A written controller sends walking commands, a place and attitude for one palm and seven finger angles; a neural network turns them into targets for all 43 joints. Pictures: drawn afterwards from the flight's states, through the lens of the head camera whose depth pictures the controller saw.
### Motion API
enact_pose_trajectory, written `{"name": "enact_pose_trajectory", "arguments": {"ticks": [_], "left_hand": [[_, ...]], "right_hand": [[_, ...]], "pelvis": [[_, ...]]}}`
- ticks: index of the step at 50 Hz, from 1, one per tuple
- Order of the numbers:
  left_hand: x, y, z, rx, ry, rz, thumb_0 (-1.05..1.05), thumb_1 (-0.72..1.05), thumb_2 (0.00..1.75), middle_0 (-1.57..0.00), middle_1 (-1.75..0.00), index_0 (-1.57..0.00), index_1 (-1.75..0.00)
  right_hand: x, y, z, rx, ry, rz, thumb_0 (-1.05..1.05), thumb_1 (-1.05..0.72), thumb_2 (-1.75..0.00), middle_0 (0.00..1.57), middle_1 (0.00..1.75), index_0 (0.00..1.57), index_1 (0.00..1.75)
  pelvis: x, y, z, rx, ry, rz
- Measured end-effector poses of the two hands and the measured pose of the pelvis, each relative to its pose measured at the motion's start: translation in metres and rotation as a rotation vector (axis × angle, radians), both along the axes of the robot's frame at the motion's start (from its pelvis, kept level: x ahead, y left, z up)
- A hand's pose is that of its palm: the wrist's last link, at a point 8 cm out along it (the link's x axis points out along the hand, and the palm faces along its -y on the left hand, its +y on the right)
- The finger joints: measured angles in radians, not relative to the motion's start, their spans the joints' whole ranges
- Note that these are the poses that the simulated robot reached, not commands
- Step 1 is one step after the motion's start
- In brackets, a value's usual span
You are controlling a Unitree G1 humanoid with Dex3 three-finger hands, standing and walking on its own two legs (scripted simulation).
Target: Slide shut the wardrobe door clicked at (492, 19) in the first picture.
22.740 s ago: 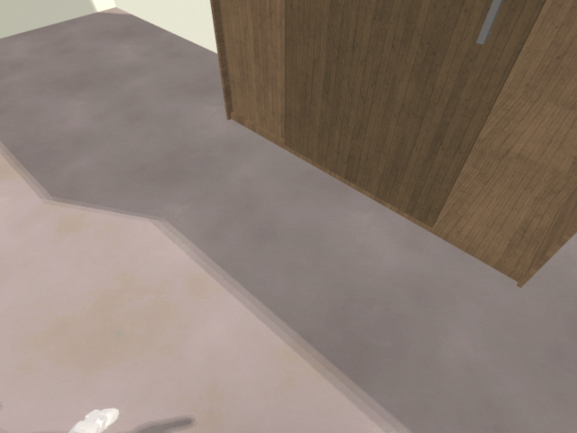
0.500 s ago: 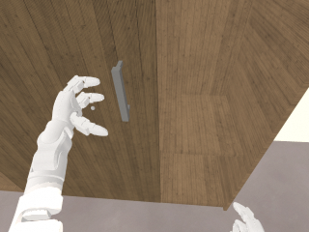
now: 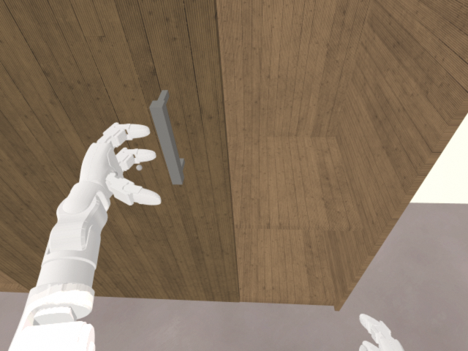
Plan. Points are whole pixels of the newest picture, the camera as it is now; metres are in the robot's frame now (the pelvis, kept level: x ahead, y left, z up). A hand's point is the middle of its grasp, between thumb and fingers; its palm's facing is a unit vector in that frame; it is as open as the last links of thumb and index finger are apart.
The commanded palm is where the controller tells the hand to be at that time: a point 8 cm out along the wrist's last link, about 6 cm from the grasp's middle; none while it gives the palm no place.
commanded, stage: move the hooked fingers beside the handle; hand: left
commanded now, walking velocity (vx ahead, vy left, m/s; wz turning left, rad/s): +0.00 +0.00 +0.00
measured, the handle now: (171, 140) +0.44 +0.12 +0.16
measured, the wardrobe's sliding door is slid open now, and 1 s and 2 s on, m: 0.39 0.39 0.39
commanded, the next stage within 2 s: none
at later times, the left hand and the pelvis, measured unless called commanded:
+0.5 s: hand (125, 153) +0.38 +0.18 +0.18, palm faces +0.02 -1.00 -0.05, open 14.0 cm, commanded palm +0.36 +0.24 +0.16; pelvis +0.01 +0.00 +0.00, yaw +0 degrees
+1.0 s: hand (126, 150) +0.39 +0.19 +0.17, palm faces -0.02 -1.00 -0.01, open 14.0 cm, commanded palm +0.36 +0.23 +0.15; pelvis +0.00 +0.01 +0.00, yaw +0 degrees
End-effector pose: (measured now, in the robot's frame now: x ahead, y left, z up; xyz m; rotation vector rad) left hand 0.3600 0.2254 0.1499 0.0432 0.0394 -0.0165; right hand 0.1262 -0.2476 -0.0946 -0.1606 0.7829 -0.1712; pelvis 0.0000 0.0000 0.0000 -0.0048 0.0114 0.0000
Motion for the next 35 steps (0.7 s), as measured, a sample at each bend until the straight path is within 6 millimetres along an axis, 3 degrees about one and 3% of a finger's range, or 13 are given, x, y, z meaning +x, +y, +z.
{"name": "enact_pose_trajectory", "arguments": {"ticks": [3,9,11,16,19,21,25,28,30,35], "left_hand": [[-0.003,0.001,-0.001,0.003,-0.032,0.013,-0.01,-0.5,0.3,-0.3,-1.2,-0.3,-1.2],[-0.008,0.011,0.034,0.017,-0.187,0.027,-0.01,-0.5,0.3,-0.31,-1.2,-0.3,-1.2],[-0.006,0.013,0.036,0.012,-0.164,0.016,-0.01,-0.5,0.3,-0.3,-1.2,-0.3,-1.2],[-0.002,0.009,0.0,-0.016,0.026,-0.016,-0.01,-0.51,0.3,-0.3,-1.2,-0.3,-1.2],[-0.004,0.005,-0.015,-0.014,0.051,-0.004,-0.01,-0.5,0.3,-0.3,-1.2,-0.3,-1.2],[-0.006,0.005,-0.008,-0.006,-0.02,0.011,-0.01,-0.5,0.3,-0.3,-1.2,-0.3,-1.2],[-0.005,0.011,0.031,0.01,-0.203,0.03,-0.01,-0.5,0.3,-0.31,-1.2,-0.3,-1.2],[0.002,0.019,0.047,0.007,-0.207,0.018,-0.01,-0.5,0.3,-0.3,-1.2,-0.3,-1.2],[0.006,0.024,0.038,-0.005,-0.119,0.004,-0.01,-0.5,0.3,-0.3,-1.2,-0.3,-1.2],[0.001,0.024,-0.016,-0.016,0.104,-0.011,-0.01,-0.5,0.3,-0.3,-1.2,-0.3,-1.2]], "right_hand": [[0.001,-0.002,0.001,-0.006,0.0,0.001,0.01,-0.9,-0.89,0.2,0.3,0.21,0.3],[0.009,-0.002,0.003,-0.009,-0.017,0.016,0.01,-0.9,-0.89,0.2,0.3,0.2,0.3],[0.013,-0.002,0.003,-0.004,-0.023,0.019,0.01,-0.9,-0.89,0.2,0.3,0.2,0.3],[0.02,-0.001,0.004,-0.001,-0.032,0.023,0.01,-0.9,-0.89,0.2,0.3,0.21,0.3],[0.02,0.0,0.005,-0.012,-0.033,0.024,0.01,-0.9,-0.89,0.2,0.3,0.21,0.3],[0.019,0.001,0.006,-0.02,-0.033,0.028,0.01,-0.91,-0.89,0.2,0.3,0.21,0.3],[0.015,0.003,0.007,-0.021,-0.031,0.031,0.01,-0.9,-0.89,0.2,0.3,0.21,0.3],[0.012,0.005,0.005,-0.008,-0.023,0.022,0.01,-0.9,-0.89,0.2,0.3,0.21,0.3],[0.01,0.005,0.003,0.001,-0.015,0.012,0.01,-0.9,-0.89,0.2,0.3,0.21,0.3],[0.003,0.003,0.0,-0.005,0.008,-0.002,0.01,-0.9,-0.89,0.2,0.3,0.21,0.3]], "pelvis": [[0.002,-0.001,0.0,0.002,0.002,-0.004],[0.007,-0.004,0.0,0.002,-0.01,0.0],[0.008,-0.004,0.0,0.0,-0.01,0.004],[0.004,-0.002,-0.001,-0.001,0.005,0.012],[0.002,-0.001,-0.001,-0.001,0.01,0.009],[0.003,-0.001,-0.001,0.001,0.01,0.004],[0.006,-0.001,0.0,0.001,-0.002,0.002],[0.007,-0.001,-0.001,-0.002,-0.006,0.003],[0.007,0.001,-0.001,-0.003,-0.003,0.004],[0.002,0.005,-0.001,-0.006,0.017,0.006]]}}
